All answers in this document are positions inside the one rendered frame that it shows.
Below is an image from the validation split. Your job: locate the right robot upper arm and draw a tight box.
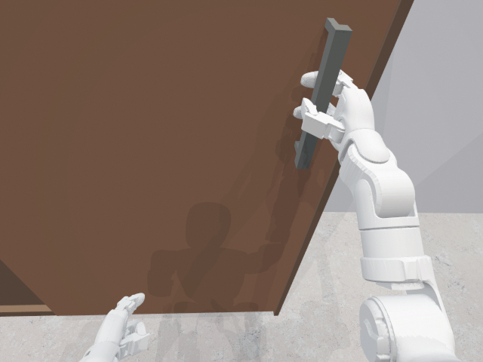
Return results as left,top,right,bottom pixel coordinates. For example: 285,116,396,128
359,294,468,362

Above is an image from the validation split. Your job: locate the left robot hand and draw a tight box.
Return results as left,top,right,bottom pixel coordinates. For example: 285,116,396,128
94,293,149,360

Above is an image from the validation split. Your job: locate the right robot hand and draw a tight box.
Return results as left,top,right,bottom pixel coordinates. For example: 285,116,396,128
294,70,375,151

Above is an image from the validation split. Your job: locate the robot left forearm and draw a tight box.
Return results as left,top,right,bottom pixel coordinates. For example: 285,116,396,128
79,342,121,362

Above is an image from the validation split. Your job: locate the handle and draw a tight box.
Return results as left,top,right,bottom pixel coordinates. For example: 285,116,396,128
294,18,352,169

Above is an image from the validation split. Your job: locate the robot right forearm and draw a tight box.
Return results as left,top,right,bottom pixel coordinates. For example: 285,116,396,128
338,129,455,353

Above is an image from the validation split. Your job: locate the wardrobe door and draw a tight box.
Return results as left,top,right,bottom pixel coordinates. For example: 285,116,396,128
0,260,45,305
0,0,398,316

